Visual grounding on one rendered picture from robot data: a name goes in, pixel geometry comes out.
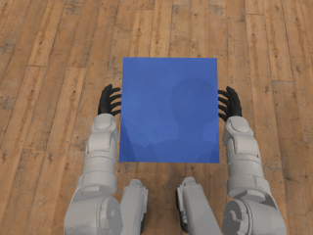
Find robot right thigh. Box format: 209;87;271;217
176;181;222;235

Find robot left forearm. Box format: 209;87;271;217
64;114;119;235

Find left robot hand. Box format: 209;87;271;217
98;84;121;116

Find right robot upper arm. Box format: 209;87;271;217
221;198;287;235

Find carton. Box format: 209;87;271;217
119;57;220;164

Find right robot hand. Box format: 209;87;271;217
217;86;243;122

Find robot right forearm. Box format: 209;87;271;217
222;116;287;235

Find left robot shin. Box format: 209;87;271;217
122;179;144;222

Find left robot upper arm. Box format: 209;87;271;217
64;195;123;235

